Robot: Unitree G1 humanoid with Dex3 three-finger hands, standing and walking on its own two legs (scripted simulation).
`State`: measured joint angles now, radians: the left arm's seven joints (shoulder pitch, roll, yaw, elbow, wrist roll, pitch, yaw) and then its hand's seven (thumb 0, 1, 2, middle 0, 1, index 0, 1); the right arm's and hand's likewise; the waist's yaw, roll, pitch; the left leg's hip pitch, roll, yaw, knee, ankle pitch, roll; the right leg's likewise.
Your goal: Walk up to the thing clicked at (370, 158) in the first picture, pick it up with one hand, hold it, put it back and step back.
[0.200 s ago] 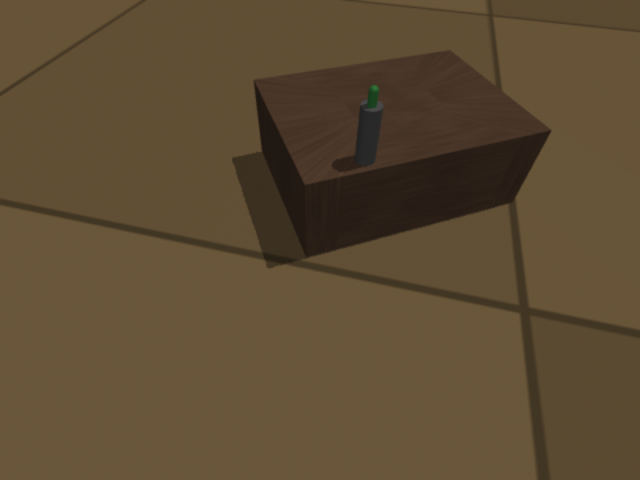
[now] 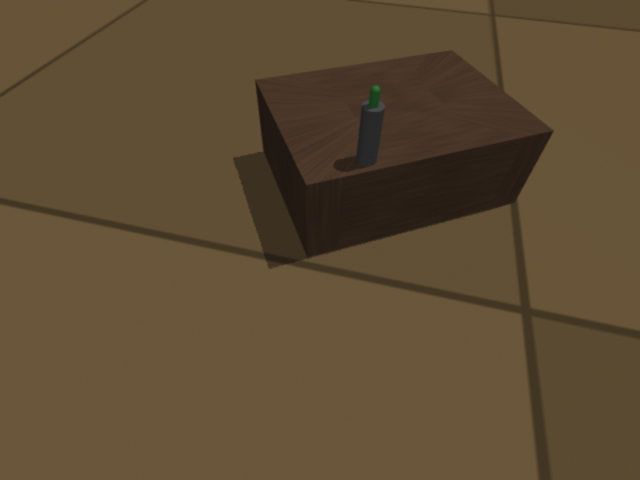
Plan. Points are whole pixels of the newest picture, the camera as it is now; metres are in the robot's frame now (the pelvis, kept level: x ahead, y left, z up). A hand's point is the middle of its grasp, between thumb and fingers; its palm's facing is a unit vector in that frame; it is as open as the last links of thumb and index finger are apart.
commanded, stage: stand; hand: right
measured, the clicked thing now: (370, 126) +1.17 -0.15 -0.25
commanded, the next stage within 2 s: walk up in 0.92 s
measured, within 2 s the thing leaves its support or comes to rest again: neither
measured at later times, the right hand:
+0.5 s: hand out of the picture +0.08 -0.25 -0.16, palm faces -0.04 +0.94 -0.33, open 7.4 cm
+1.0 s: hand out of the picture +0.09 -0.26 -0.16, palm faces -0.06 +0.94 -0.34, open 7.4 cm
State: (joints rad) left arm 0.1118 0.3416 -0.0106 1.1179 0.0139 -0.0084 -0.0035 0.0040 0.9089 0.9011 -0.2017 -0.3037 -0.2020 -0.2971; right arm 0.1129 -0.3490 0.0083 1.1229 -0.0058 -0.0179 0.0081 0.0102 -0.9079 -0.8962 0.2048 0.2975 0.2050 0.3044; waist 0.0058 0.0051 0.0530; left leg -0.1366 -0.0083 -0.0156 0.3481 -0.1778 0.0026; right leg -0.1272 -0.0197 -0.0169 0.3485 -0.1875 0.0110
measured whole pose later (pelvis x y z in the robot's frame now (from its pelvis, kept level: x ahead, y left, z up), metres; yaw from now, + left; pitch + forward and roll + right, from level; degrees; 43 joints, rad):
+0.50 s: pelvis +0.01 +0.00 +0.00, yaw +0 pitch -2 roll +0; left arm 0.11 0.34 -0.01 1.12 0.01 -0.01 0.00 0.00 0.91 0.90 -0.20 -0.30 -0.20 -0.30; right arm 0.11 -0.35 0.01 1.12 0.00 -0.02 0.01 0.01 -0.91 -0.90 0.21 0.30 0.21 0.30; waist 0.01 0.01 0.05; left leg -0.12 -0.01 -0.02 0.33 -0.18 0.00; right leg -0.11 -0.02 -0.02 0.34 -0.19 0.01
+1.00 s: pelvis +0.01 +0.00 +0.00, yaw +2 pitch -1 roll +0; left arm 0.13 0.36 0.05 1.05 0.04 -0.01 -0.04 0.00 0.91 0.90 -0.20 -0.30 -0.20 -0.30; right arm 0.18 -0.36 -0.03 1.07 -0.02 -0.03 0.03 0.01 -0.91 -0.90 0.21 0.30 0.21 0.30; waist 0.01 0.00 0.03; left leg -0.18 -0.02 -0.05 0.45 -0.28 0.03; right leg -0.16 -0.02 -0.05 0.46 -0.38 -0.02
